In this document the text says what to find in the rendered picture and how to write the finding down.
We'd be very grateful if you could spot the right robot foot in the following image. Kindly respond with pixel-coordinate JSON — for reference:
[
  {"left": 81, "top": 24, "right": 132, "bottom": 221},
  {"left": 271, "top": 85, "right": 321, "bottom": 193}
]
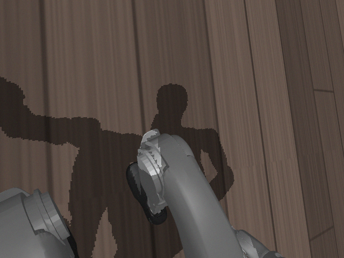
[{"left": 126, "top": 162, "right": 167, "bottom": 225}]

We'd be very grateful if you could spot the left robot foot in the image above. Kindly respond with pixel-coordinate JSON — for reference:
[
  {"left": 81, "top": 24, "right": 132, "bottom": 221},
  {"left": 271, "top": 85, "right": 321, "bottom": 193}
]
[{"left": 67, "top": 226, "right": 79, "bottom": 258}]

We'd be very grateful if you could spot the right robot hand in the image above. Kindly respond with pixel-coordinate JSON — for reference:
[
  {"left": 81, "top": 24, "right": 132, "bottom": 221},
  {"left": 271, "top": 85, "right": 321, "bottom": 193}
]
[{"left": 232, "top": 226, "right": 270, "bottom": 258}]

